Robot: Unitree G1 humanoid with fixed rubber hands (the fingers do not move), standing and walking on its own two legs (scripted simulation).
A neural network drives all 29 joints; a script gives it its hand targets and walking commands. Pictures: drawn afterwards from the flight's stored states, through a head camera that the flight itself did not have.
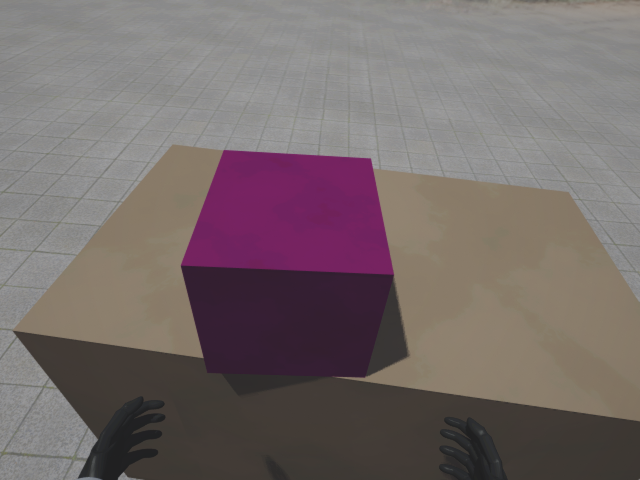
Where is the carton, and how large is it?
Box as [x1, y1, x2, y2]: [181, 150, 393, 377]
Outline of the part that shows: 224,150 181,263 181,268 207,372 364,377 393,276 370,158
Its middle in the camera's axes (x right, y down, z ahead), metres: -0.05 +0.03 +0.62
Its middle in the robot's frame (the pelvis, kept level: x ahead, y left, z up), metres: +0.45 +0.07 +0.04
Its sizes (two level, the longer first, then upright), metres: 0.265 0.243 0.234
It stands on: a pedestal, 0.70 m high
